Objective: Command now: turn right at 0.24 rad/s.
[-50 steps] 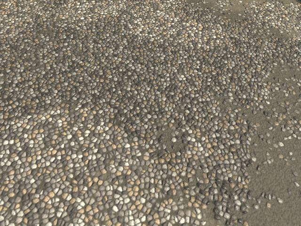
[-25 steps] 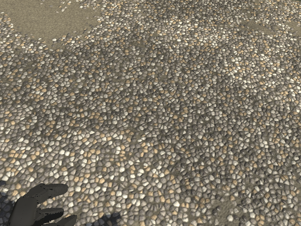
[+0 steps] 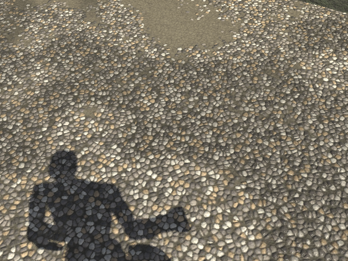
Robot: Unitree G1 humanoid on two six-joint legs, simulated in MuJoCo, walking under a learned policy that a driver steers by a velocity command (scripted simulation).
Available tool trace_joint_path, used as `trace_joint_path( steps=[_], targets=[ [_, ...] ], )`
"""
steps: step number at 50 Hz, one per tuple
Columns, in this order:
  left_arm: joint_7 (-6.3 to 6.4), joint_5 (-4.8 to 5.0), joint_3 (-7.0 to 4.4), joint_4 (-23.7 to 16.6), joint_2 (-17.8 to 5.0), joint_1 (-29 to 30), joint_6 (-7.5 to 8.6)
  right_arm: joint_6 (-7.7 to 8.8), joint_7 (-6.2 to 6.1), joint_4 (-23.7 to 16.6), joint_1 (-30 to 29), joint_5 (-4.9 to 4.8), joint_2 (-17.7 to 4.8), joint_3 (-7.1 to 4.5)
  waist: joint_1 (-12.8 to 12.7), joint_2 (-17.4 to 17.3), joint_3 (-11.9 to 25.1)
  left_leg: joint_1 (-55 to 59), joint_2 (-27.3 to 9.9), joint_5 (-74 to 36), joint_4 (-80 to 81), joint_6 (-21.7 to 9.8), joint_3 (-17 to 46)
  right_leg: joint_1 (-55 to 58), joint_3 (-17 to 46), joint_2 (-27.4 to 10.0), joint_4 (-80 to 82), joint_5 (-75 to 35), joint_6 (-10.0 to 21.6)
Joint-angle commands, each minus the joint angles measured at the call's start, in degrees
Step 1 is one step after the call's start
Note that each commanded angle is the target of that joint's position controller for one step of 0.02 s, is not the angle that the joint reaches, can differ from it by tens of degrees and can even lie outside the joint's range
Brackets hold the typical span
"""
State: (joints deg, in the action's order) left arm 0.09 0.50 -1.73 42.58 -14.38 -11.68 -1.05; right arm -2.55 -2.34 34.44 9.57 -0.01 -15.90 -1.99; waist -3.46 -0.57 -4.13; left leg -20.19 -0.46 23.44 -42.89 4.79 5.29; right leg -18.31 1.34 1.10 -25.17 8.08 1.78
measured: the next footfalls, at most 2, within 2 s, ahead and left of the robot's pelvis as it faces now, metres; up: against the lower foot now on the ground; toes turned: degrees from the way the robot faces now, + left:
left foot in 0.06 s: +0.02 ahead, +0.14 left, +0.00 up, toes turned -6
right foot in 0.46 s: +0.00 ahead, -0.14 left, +0.00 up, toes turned -27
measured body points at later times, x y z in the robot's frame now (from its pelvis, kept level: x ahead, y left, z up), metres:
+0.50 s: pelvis -0.01 -0.02 -0.02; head +0.03 -0.06 +0.43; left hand +0.27 +0.17 -0.09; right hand +0.02 -0.35 -0.12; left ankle -0.01 +0.14 -0.72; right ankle -0.04 -0.12 -0.74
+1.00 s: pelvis +0.03 -0.03 -0.01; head +0.06 -0.03 +0.44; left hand +0.30 +0.11 -0.11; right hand +0.01 -0.34 -0.10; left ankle +0.05 +0.08 -0.72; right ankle -0.04 -0.12 -0.74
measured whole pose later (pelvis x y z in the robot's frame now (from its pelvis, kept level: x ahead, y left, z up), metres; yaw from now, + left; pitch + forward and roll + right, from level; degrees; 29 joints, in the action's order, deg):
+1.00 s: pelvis +0.03 -0.03 -0.01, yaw -24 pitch +1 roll -1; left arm 1.8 -0.2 -2.0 39.0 -14.6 -4.8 -2.7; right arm -1.4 0.6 39.2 13.7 -1.8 -16.8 -3.4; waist 1.5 0.9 -2.1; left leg -19.4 -2.4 24.0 -42.5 2.3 -2.5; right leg -12.9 -4.1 1.0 -29.1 17.4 2.1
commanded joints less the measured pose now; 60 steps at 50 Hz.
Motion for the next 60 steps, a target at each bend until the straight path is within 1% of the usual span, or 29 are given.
trace_joint_path(
  steps=[1,2,3,4,5,6,9,16,22,23,24,25,26,27,28,29,31,37,40,43,47,51,52,53,54,55,57,58,60],
  targets=[
    [-0.08,1.39,-3.36,-4.0,-12.6,2.4,0.47,1.2,-0.03,-1.8,4.5,-0.49,-5.5,-2.09,3.5,11.3,7.1,6.3,4.0,-5.9,17.0,-2.4,-3.0,6.7,19.2,-11.3,5.6,-5.9,10.4],
    [0.17,2.1,-3.32,-3.9,-12.2,2.0,0.46,1.43,0.03,-1.0,6.3,-0.51,-6.3,-2.43,4.5,10.9,7.7,11.7,3.2,-10.1,23.0,-4.3,-2.2,4.0,20.0,-10.3,4.5,-5.1,8.4],
    [0.29,2.17,-2.95,-4.2,-10.4,1.5,0.8,1.4,-0.23,-0.6,8.5,0.08,-8.8,-3.16,5.0,8.1,10.0,20.2,-2.2,-13.9,22.2,-6.4,0.4,-2.6,18.4,-8.3,1.2,-0.4,5.1],
    [-0.12,1.53,-2.12,-5.9,-6.3,1.2,1.52,0.65,-0.7,-0.6,8.6,1.69,-13.9,-4.51,3.9,-6.8,10.2,24.8,-14.6,-25.7,20.6,-12.5,10.2,-14.1,9.1,-1.5,-10.1,12.4,0.5],
    [-0.08,1.66,-2.75,-6.9,-7.7,2.9,2.0,0.58,-0.31,-1.0,5.6,2.98,-13.1,-4.8,5.1,-15.7,9.0,17.8,-23.8,-34.1,24.2,-19.7,16.4,-18.5,0.5,2.0,-22.4,25.7,-2.7],
    [0.08,1.32,-4.29,-5.9,-11.4,2.1,1.58,1.36,-0.26,-2.6,2.5,3.45,-9.2,-3.51,4.7,-10.6,7.9,15.1,-23.1,-38.5,24.7,-20.8,13.9,-17.6,2.6,-0.3,-34.8,26.3,-4.6],
    [1.27,1.04,-5.03,-3.2,-9.9,-4.0,-1.99,2.97,-0.38,-3.7,-5.9,0.87,-4.8,-2.23,1.2,-8.6,5.2,14.2,-16.0,-38.7,23.2,-15.5,1.5,-20.1,2.5,-2.0,-45.5,17.3,-7.7],
    [-1.8,0.99,-2.9,-11.1,-5.4,4.2,-2.32,1.78,-0.81,-0.7,-1.1,0.94,-9.3,-4.22,5.8,-8.1,6.3,18.9,-17.9,-37.3,22.2,-16.6,-6.0,-16.4,-3.5,-5.4,-27.0,12.2,-8.1],
    [-2.47,1.13,-4.94,-12.0,-8.3,-0.1,-3.99,3.26,1.78,0.8,-3.3,-2.17,-10.8,-5.7,2.2,-8.0,7.5,14.5,-19.0,-37.9,12.3,-11.0,-12.5,-0.7,-8.6,-2.1,-8.3,6.7,-1.8],
    [-1.52,0.85,-6.21,-10.6,-10.6,-4.5,-3.83,3.56,2.2,2.1,-0.7,-2.1,-9.2,-5.43,0.3,-3.5,9.4,9.8,-15.6,-35.9,3.8,-7.4,-15.8,8.6,-6.8,-0.3,-2.4,-1.6,0.8],
    [-0.18,0.89,-8.54,-10.5,-18.2,-9.6,-3.42,3.96,2.26,0.6,-0.8,-0.32,-7.2,-4.8,-1.5,9.8,10.8,-6.8,-9.3,-14.4,-13.5,-1.8,-18.6,22.8,9.5,-9.7,0.5,-29.4,6.4],
    [-0.33,-1.28,-8.98,-12.1,-23.9,-8.2,-2.11,4.44,1.91,-4.1,-4.7,1.77,-3.7,-3.2,0.1,21.6,16.8,-21.6,0.0,17.9,-27.3,1.1,-9.9,26.6,33.6,-23.1,2.0,-36.7,20.5],
    [-1.18,-1.41,-7.81,-12.4,-19.3,-7.1,-0.4,4.06,1.5,-3.0,-8.3,1.5,-7.4,-4.12,-3.2,9.9,18.2,-22.9,-1.5,16.6,-32.1,0.3,-1.5,24.8,29.4,-22.9,4.3,-28.2,20.7],
    [-0.95,-0.88,-7.0,-11.7,-17.7,-5.3,0.57,4.03,1.11,-3.4,-9.5,0.22,-7.4,-4.09,-1.4,8.5,13.8,-22.8,-1.8,11.4,-31.0,-1.5,-0.4,20.3,24.8,-19.7,5.2,-20.8,17.4],
    [-0.37,0.47,-6.66,-11.7,-16.1,-1.9,0.69,4.01,0.36,-2.2,-8.2,0.29,-7.4,-4.26,0.8,4.5,10.4,-22.7,-2.9,5.9,-27.1,-2.0,0.1,16.9,21.3,-16.0,5.6,-14.3,13.9],
    [0.2,1.38,-5.94,-12.4,-14.5,1.8,0.21,3.83,-0.3,-1.9,-7.2,0.87,-8.7,-4.7,2.6,4.8,8.5,-21.5,-3.0,1.6,-23.8,-2.0,0.2,13.4,19.3,-14.1,5.7,-13.0,11.9],
    [1.14,0.3,-5.03,-13.5,-13.1,5.2,-0.37,3.6,-0.02,0.5,-2.8,0.94,-8.3,-4.75,4.8,6.6,10.4,-16.4,-1.3,-4.0,-24.2,-0.9,-1.3,9.8,15.6,-12.1,5.3,-17.3,11.2],
    [1.61,-1.76,-1.42,-9.7,-6.2,4.6,0.11,2.59,1.07,3.3,0.0,-0.11,-3.9,-2.25,3.4,7.5,11.6,-5.8,-4.6,-9.4,-9.3,0.8,-3.0,7.9,7.6,-10.8,5.6,-14.8,10.2],
    [0.94,-2.72,-1.83,-7.8,-8.7,4.5,0.55,2.22,1.57,2.1,-2.0,-0.81,-6.4,-2.43,1.4,9.2,6.4,-2.3,-4.4,-7.1,-3.2,-0.5,-4.2,4.7,8.5,-12.7,7.9,-4.9,11.3],
    [1.21,-1.67,-3.21,-6.5,-12.3,3.9,-0.14,2.2,1.71,0.3,-2.5,-1.51,-9.1,-3.1,0.3,8.1,2.9,-7.8,-3.7,0.0,-3.9,-1.6,-4.8,8.7,11.8,-16.8,6.9,-7.9,13.2],
    [2.09,-0.83,-3.62,-6.5,-11.3,5.1,-1.04,2.24,2.63,-0.1,0.6,-1.67,-6.6,-2.66,1.4,6.0,5.8,-8.5,-3.6,3.5,-3.1,-2.0,-6.2,16.0,10.5,-19.7,2.7,-25.5,13.4],
    [2.4,0.6,-4.22,-6.8,-10.8,7.7,-1.59,1.94,3.5,0.5,5.6,-1.96,-5.9,-3.08,4.7,6.2,8.5,1.1,-0.4,-8.1,12.5,-4.9,-9.9,15.4,3.0,-16.9,-4.5,-27.1,8.3],
    [2.28,0.9,-4.22,-6.2,-9.9,6.1,-1.17,2.01,3.03,0.5,7.2,-1.41,-8.2,-4.0,5.4,2.8,8.8,6.8,-1.0,-19.2,18.7,-7.3,-5.4,11.1,-0.7,-13.4,-11.0,-19.6,4.1],
    [2.0,-1.42,-3.81,-8.2,-7.9,6.9,-0.45,2.24,2.04,-0.6,9.5,-0.99,-16.0,-6.19,4.6,-11.8,10.1,18.0,-13.1,-44.2,20.5,-13.6,14.0,-4.3,-6.9,-5.9,-27.6,0.8,-2.3],
    [1.81,-2.74,-3.16,-11.2,-6.3,13.6,0.19,2.86,2.41,-1.2,10.9,0.43,-17.3,-6.12,7.0,-18.0,11.2,22.5,-21.7,-58.0,21.2,-25.0,28.3,-18.9,-1.5,4.1,-38.7,30.1,-5.0],
    [1.42,-2.14,-3.53,-10.7,-7.7,12.7,0.68,3.61,2.69,-1.7,10.5,1.04,-15.2,-5.61,7.5,-9.0,13.0,23.9,-21.0,-55.1,21.4,-26.1,25.2,-21.0,4.4,2.0,-45.5,30.6,-4.9],
    [1.38,-0.87,-3.87,-8.8,-8.1,10.8,0.97,3.64,2.04,-2.1,4.8,-0.96,-13.3,-5.38,4.2,-2.1,10.1,22.6,-14.1,-48.3,20.1,-20.0,16.9,-22.9,5.2,-0.2,-44.2,21.2,-4.9],
    [1.67,-1.12,-4.14,-8.6,-8.8,10.8,0.92,3.11,1.45,-2.6,3.1,-2.02,-12.2,-4.93,3.8,-2.5,9.8,22.2,-12.6,-47.1,20.3,-18.5,15.7,-22.4,5.5,-0.9,-41.9,18.0,-5.4],
    [1.21,-0.77,-3.88,-8.1,-7.7,10.2,1.06,1.97,0.61,-3.1,2.9,-1.9,-12.1,-4.7,3.3,-4.3,10.3,20.5,-10.1,-48.1,20.5,-18.1,15.0,-19.5,4.7,0.8,-40.8,14.0,-6.9]
  ],
)
Keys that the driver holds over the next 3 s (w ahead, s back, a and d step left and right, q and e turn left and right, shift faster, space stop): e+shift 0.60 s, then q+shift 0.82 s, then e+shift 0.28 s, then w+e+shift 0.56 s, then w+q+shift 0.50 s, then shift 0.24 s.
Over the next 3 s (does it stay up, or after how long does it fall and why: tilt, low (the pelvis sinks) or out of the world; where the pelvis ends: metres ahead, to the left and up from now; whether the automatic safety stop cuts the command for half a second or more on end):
stays up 0.77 -0.42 -0.01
